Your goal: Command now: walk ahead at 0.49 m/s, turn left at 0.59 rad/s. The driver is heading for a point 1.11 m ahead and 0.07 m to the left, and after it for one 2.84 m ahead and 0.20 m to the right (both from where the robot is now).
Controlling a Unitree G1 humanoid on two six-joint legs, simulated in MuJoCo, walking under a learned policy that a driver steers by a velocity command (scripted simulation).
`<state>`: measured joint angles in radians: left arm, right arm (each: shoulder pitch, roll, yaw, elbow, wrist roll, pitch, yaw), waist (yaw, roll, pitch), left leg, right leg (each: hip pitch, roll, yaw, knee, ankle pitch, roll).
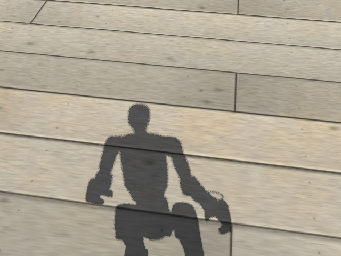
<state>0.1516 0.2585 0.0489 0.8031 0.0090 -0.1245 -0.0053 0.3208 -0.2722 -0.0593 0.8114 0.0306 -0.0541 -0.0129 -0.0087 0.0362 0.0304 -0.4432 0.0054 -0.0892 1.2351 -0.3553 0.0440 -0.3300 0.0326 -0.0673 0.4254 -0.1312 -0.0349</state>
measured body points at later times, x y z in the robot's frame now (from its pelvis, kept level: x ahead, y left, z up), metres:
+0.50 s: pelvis +0.26 +0.10 -0.01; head +0.30 +0.12 +0.44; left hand +0.26 +0.39 -0.14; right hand +0.48 -0.11 -0.10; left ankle +0.30 +0.18 -0.74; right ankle +0.18 -0.09 -0.63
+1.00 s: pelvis +0.55 +0.11 -0.02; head +0.59 +0.11 +0.42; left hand +0.73 +0.37 -0.12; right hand +0.60 -0.17 -0.15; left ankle +0.32 +0.20 -0.68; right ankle +0.65 +0.05 -0.74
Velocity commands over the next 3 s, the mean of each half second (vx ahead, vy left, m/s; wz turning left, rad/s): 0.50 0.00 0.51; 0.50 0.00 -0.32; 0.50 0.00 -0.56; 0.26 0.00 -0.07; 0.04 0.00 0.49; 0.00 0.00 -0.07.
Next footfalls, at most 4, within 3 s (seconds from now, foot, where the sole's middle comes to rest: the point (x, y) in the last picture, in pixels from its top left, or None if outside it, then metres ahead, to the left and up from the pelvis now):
0.38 left None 0.34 0.20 -0.77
0.96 right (167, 200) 0.69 0.05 -0.77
1.44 left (132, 143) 0.99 0.21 -0.77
1.86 right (192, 129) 1.07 -0.08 -0.77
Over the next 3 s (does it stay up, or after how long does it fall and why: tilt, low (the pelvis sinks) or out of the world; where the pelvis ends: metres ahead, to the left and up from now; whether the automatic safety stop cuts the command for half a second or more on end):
stays up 1.03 0.09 -0.01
